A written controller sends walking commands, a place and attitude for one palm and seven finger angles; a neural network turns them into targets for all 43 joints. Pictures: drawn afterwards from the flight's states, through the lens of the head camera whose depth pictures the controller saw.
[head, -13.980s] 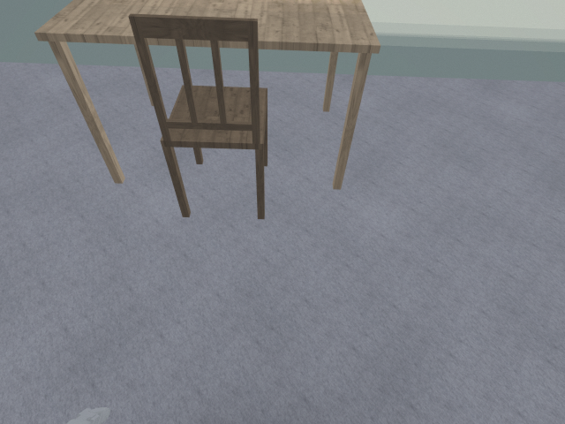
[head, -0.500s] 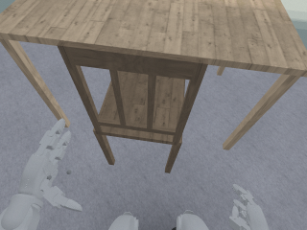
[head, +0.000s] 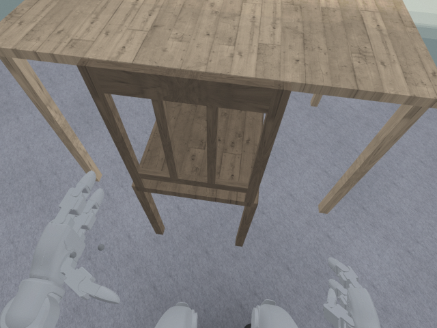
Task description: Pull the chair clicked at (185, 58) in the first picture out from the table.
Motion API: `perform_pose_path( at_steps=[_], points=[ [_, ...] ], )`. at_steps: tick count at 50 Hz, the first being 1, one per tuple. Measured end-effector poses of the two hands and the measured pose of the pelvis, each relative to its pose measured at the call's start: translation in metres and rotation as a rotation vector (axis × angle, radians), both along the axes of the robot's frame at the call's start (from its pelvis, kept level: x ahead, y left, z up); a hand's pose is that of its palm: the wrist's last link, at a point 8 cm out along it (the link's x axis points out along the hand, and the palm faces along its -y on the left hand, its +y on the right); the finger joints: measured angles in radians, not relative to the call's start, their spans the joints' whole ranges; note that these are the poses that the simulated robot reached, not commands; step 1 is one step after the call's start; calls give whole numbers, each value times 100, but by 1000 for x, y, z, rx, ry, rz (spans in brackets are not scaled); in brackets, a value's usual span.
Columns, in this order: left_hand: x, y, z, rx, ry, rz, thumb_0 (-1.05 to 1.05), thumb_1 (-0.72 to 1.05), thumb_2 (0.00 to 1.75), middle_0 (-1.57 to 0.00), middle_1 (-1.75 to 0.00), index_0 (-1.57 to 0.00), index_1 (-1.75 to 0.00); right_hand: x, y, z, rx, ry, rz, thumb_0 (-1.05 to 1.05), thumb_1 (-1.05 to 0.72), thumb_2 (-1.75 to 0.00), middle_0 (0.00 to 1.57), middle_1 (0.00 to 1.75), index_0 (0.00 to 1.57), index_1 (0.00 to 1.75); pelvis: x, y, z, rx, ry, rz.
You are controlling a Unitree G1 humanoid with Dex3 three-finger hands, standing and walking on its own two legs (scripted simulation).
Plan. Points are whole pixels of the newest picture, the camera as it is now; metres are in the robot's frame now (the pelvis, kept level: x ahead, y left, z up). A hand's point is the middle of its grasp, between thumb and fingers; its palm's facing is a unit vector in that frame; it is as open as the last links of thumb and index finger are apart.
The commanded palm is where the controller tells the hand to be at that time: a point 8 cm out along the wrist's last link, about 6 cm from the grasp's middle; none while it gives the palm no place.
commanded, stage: aim the fingers beside a spindle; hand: left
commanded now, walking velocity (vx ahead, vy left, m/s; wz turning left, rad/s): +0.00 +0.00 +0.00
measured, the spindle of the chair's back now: (168, 143) +0.50 +0.15 -0.02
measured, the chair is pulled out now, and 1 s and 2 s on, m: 0.00 0.00 0.00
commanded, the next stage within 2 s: push the fingers through the gap in 1.98 s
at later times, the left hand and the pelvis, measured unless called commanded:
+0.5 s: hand (125, 231) +0.27 +0.18 +0.02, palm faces -0.10 -0.99 -0.05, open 16.9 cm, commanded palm +0.26 +0.23 +0.02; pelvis +0.00 -0.01 -0.01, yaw +0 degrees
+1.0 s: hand (148, 212) +0.31 +0.15 +0.00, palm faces -0.11 -0.99 -0.04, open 16.9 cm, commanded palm +0.30 +0.20 +0.00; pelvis -0.01 -0.01 -0.02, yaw +0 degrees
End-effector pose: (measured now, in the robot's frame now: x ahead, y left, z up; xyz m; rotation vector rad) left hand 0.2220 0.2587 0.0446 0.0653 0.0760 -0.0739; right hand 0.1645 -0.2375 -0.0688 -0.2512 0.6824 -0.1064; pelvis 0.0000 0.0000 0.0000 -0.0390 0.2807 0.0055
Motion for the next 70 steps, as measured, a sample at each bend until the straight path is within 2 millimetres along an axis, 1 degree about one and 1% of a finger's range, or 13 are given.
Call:
perform_pose_path(
  at_steps=[7, 11, 19, 26, 31, 34, 40, 46, 56, 66, 70],
  points=[
    [5, -6, -4, -7, -2, -7, -1, -49, 30, -6, -8, -6, -8, 1, -5, -3, -7, 0, 0, 1, -91, -90, 21, 30, 21, 30, 0, -2, -2, 2, 7, 1],
    [11, -11, -9, -11, -6, -14, -1, -49, 30, -6, -8, -6, -8, -1, -9, -6, -14, 8, -3, 1, -91, -90, 21, 30, 21, 30, -1, -3, -5, 4, 14, 1],
    [27, -23, -13, -17, -23, -34, -1, -49, 30, -6, -8, -6, -8, -9, -12, -14, -12, 37, -16, 1, -91, -90, 21, 30, 21, 30, -3, -5, -9, 8, 28, -4],
    [35, -26, -19, -15, -18, -22, -1, -49, 30, -6, -8, -6, -8, -17, -13, -21, -3, 69, -25, 1, -91, -90, 21, 30, 21, 30, -4, -6, -11, 13, 39, -8],
    [38, -33, -20, -19, -35, -34, -1, -49, 30, -6, -8, -6, -8, -21, -14, -25, 0, 83, -25, 1, -91, -90, 21, 30, 21, 30, -5, -6, -13, 14, 46, -9],
    [42, -37, -24, -21, -38, -40, -1, -49, 30, -6, -8, -6, -8, -22, -14, -28, -1, 90, -24, 1, -91, -90, 21, 30, 21, 30, -6, -6, -15, 16, 50, -9],
    [56, -42, -33, -23, -35, -36, -1, -49, 30, -6, -8, -6, -8, -23, -15, -36, -5, 107, -21, 1, -91, -90, 21, 30, 21, 30, -10, -6, -20, 18, 61, -9],
    [71, -50, -35, -30, -48, -43, -1, -49, 30, -6, -8, -6, -8, -26, -16, -41, -1, 129, -25, 1, -91, -90, 21, 30, 21, 30, -11, -7, -22, 20, 73, -12],
    [87, -55, -46, -30, -37, -36, -1, -49, 30, -6, -8, -6, -8, -35, -19, -49, -3, 183, -39, 1, -91, -90, 21, 30, 21, 30, -11, -7, -26, 21, 91, -14],
    [112, -67, -56, -37, -43, -49, -1, -49, 30, -6, -8, -6, -8, -46, -22, -61, -7, 244, -58, 1, -91, -90, 21, 30, 21, 30, -11, -6, -32, 22, 115, -18],
    [118, -66, -60, -33, -37, -35, -1, -49, 30, -6, -8, -6, -8, -50, -21, -64, -2, 263, -67, 1, -91, -90, 21, 30, 21, 30, -11, -6, -33, 23, 122, -21]
  ],
)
